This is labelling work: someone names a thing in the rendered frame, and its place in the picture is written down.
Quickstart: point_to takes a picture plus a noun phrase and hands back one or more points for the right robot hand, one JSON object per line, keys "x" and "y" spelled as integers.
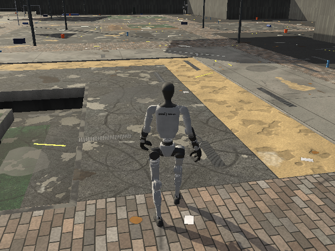
{"x": 198, "y": 154}

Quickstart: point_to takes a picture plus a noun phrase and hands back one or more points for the left robot forearm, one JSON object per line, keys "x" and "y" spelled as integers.
{"x": 143, "y": 136}

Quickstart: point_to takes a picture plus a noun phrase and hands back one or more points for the right robot forearm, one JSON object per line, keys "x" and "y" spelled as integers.
{"x": 193, "y": 140}

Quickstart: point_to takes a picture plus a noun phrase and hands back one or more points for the left robot foot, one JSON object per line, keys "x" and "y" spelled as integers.
{"x": 159, "y": 221}

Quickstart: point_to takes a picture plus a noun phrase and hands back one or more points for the left robot hand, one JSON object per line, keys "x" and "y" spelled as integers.
{"x": 147, "y": 143}

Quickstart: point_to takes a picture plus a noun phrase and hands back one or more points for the robot left upper arm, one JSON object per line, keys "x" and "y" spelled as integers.
{"x": 148, "y": 119}

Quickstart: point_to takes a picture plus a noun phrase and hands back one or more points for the robot right upper arm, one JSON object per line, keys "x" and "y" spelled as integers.
{"x": 186, "y": 118}

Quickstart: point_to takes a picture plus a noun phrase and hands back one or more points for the robot foot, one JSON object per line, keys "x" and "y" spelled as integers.
{"x": 159, "y": 221}
{"x": 177, "y": 199}

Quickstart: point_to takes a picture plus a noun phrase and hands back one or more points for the right robot foot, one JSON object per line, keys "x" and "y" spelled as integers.
{"x": 177, "y": 199}

